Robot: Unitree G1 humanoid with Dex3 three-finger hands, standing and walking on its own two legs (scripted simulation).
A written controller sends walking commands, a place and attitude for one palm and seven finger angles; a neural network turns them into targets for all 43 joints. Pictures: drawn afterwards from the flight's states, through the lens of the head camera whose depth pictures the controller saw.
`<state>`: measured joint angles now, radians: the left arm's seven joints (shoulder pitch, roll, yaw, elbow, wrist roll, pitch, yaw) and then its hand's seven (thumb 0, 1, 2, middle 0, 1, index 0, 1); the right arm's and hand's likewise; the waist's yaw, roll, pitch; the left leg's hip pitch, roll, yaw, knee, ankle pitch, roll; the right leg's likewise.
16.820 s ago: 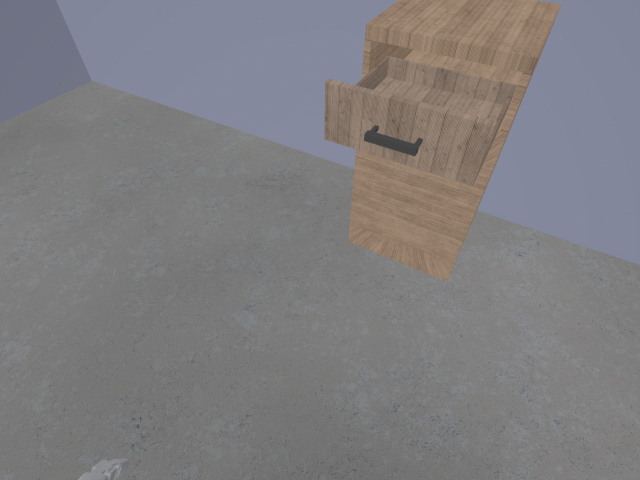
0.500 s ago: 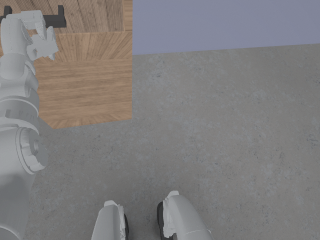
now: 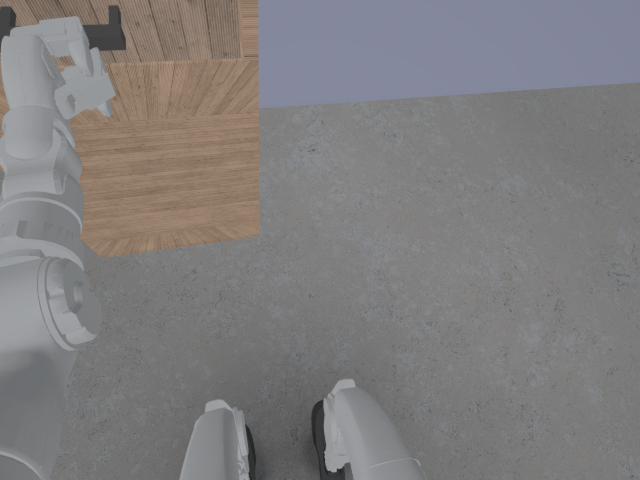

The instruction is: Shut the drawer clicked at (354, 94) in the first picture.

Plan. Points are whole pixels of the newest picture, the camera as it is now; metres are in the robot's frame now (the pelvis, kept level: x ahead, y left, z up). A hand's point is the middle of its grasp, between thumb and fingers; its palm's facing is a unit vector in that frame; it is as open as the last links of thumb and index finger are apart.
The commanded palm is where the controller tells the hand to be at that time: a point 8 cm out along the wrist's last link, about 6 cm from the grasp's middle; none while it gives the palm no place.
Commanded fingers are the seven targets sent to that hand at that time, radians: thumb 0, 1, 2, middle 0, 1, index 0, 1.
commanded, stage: pull the fist back off the drawer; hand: left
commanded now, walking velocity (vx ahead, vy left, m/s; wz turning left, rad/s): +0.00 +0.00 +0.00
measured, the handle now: (62, 27) +0.63 +0.21 +0.08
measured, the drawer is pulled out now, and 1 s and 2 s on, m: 0.00 0.00 0.00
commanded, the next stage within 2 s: draw the hand back to the body in 0.28 s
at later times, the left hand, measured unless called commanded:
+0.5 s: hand (79, 92) +0.53 +0.19 +0.09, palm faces +0.10 -0.99 -0.05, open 3.3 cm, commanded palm +0.48 +0.22 +0.10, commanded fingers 0.00 0.90 0.90 -1.40 -1.60 -1.40 -1.60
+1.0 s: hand out of the picture +0.37 +0.21 +0.17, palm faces +0.16 -0.97 -0.20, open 3.3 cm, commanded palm +0.33 +0.25 +0.18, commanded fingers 0.00 0.90 0.90 -1.40 -1.60 -1.40 -1.60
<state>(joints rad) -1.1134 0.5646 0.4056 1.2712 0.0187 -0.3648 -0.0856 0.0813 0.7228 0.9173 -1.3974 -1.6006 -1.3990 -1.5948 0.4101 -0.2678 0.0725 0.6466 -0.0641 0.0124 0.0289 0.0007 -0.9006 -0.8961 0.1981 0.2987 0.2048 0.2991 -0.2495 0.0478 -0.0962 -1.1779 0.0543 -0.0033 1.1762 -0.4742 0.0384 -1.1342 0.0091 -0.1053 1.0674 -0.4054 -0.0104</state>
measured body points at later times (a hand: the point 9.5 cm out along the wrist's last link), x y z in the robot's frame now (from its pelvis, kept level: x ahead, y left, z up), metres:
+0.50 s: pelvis +0.05 +0.00 +0.03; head +0.18 +0.01 +0.46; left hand +0.52 +0.24 +0.09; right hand +0.08 -0.27 -0.09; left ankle +0.03 +0.09 -0.64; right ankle +0.05 -0.12 -0.64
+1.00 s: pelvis +0.06 +0.00 +0.08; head +0.08 -0.02 +0.53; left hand +0.36 +0.26 +0.18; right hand +0.23 -0.24 -0.01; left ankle +0.03 +0.09 -0.64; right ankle +0.05 -0.12 -0.64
